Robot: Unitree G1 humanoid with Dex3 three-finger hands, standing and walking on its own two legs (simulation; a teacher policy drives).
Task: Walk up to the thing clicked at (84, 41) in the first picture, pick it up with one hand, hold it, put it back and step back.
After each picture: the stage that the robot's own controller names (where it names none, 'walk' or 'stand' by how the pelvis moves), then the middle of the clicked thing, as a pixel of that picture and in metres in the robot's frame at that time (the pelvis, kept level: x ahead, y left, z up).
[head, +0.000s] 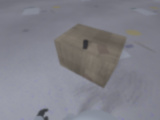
stand; (85, 44) +0.90 +0.09 -0.12
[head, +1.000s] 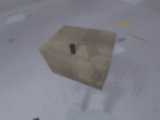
walk; (72, 49) +0.73 +0.27 -0.11
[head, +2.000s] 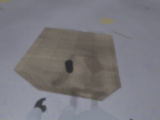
stand; (69, 66) +0.43 +0.18 -0.08
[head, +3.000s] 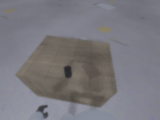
walk; (68, 72) +0.43 +0.20 -0.11
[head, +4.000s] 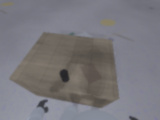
stand; (64, 76) +0.35 +0.21 -0.10
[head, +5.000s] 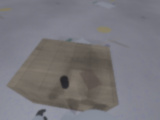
stand; (64, 82) +0.32 +0.20 -0.12
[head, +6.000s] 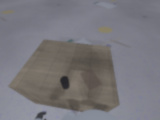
stand; (65, 82) +0.32 +0.20 -0.12
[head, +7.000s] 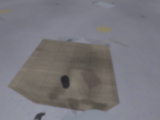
stand; (65, 82) +0.33 +0.19 -0.12
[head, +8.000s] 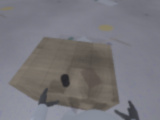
rise first; (65, 80) +0.33 +0.20 -0.12
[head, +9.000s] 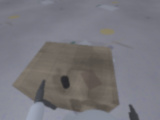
go down; (65, 82) +0.33 +0.22 -0.12
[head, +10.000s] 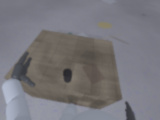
go down; (67, 75) +0.35 +0.18 -0.08
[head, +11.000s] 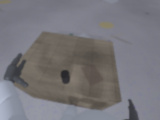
approach; (65, 77) +0.34 +0.19 -0.08
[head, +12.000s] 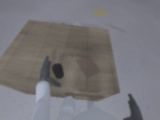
close in; (58, 71) +0.35 +0.21 -0.03
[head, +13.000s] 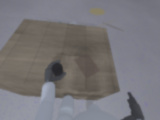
close; (58, 71) +0.34 +0.20 -0.02
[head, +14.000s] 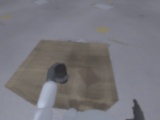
lift; (61, 74) +0.29 +0.18 +0.09
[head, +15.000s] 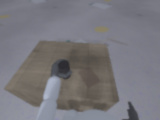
hold; (64, 70) +0.33 +0.17 +0.08
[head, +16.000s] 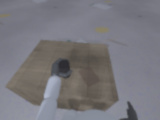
hold; (65, 69) +0.33 +0.17 +0.08
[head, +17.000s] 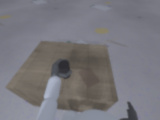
hold; (65, 70) +0.33 +0.17 +0.08
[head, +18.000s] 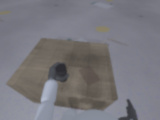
crouch; (62, 73) +0.32 +0.19 +0.05
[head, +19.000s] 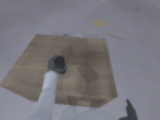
lower; (60, 65) +0.38 +0.21 +0.04
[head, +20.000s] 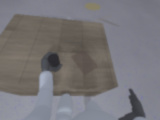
lower; (54, 63) +0.40 +0.21 +0.00
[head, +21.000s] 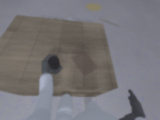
lower; (55, 65) +0.38 +0.21 -0.01
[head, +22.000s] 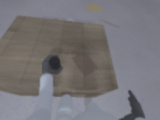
lower; (55, 65) +0.38 +0.21 -0.01
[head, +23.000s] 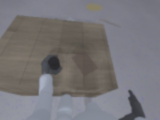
lower; (55, 65) +0.38 +0.21 -0.01
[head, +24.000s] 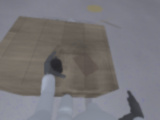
open; (57, 67) +0.38 +0.20 -0.01
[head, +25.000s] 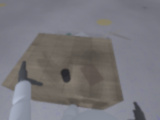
sink last; (66, 75) +0.35 +0.19 -0.07
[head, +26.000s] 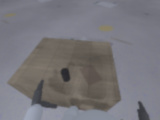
stand; (65, 75) +0.37 +0.21 -0.06
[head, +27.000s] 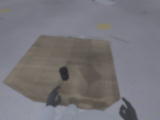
stand; (64, 74) +0.37 +0.21 -0.06
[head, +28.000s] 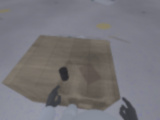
stand; (64, 74) +0.37 +0.21 -0.06
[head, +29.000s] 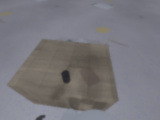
stand; (66, 77) +0.37 +0.20 -0.10
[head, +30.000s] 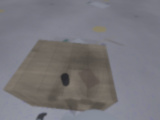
stand; (65, 79) +0.35 +0.19 -0.12
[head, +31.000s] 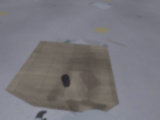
stand; (66, 81) +0.34 +0.19 -0.12
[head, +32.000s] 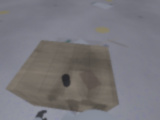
stand; (66, 80) +0.35 +0.19 -0.12
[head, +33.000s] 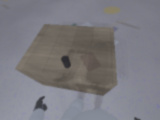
walk; (66, 62) +0.45 +0.24 -0.11
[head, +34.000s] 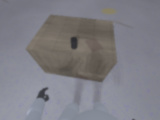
walk; (74, 43) +0.68 +0.19 -0.09
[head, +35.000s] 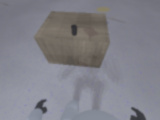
stand; (74, 30) +0.93 +0.27 -0.09
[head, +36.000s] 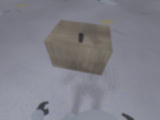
stand; (80, 37) +0.98 +0.18 -0.12
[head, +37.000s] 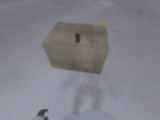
stand; (77, 38) +1.00 +0.21 -0.12
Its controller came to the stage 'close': yes
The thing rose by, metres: 0.21
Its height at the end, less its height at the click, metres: +0.00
